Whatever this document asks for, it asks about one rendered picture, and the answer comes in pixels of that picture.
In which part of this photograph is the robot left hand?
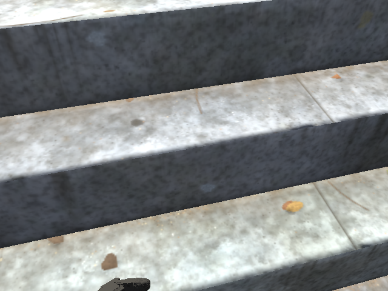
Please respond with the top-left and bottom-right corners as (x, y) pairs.
(98, 278), (150, 291)

